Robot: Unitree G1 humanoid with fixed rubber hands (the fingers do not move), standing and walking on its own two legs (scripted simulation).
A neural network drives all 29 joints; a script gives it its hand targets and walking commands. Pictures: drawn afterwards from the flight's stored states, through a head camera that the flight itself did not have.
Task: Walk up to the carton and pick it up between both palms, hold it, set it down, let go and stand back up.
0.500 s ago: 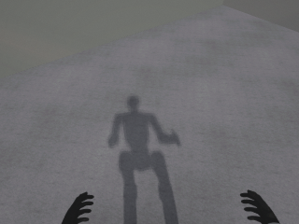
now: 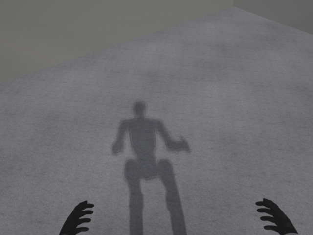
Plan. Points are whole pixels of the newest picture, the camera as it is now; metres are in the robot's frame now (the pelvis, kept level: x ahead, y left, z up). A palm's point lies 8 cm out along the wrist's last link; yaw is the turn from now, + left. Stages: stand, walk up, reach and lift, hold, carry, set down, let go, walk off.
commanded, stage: stand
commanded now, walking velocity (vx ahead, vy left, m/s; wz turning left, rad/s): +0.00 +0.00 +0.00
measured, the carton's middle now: out of the picture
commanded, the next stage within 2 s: none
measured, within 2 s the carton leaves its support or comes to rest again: neither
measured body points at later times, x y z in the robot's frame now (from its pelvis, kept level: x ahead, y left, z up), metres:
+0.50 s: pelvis -0.01 +0.00 +0.00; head +0.00 +0.00 +0.45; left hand +0.16 +0.25 -0.08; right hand +0.16 -0.29 -0.07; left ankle +0.00 +0.12 -0.72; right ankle +0.00 -0.12 -0.72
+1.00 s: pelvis -0.02 +0.00 +0.00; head -0.03 +0.00 +0.45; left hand +0.14 +0.25 -0.07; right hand +0.14 -0.29 -0.06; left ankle +0.00 +0.12 -0.72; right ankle +0.00 -0.12 -0.72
